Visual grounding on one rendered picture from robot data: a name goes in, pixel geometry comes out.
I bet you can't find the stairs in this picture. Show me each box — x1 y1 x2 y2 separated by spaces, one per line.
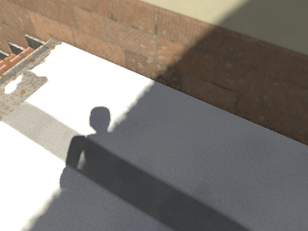
0 46 36 76

